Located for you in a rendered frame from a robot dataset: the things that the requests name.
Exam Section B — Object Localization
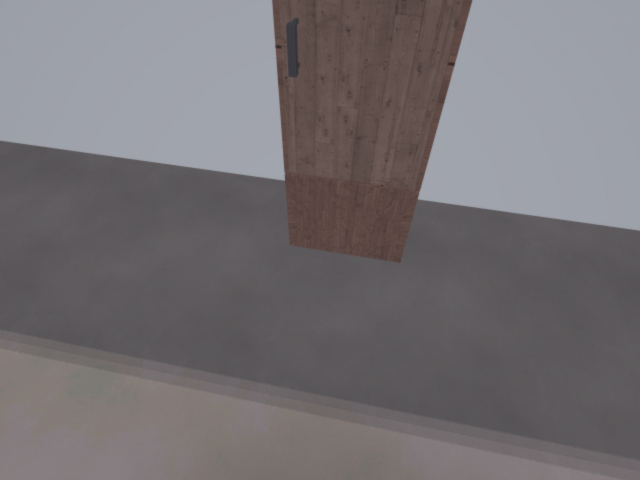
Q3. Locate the cupboard door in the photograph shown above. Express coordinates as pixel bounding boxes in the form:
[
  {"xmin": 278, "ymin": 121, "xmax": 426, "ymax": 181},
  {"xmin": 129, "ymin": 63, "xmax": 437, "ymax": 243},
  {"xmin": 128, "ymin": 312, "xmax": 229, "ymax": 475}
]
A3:
[{"xmin": 279, "ymin": 0, "xmax": 463, "ymax": 189}]

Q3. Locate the handle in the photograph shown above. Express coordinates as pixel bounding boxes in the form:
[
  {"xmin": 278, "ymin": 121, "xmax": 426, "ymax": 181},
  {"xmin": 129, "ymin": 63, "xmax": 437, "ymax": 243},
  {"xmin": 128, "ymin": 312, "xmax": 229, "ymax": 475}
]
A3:
[{"xmin": 286, "ymin": 18, "xmax": 300, "ymax": 78}]

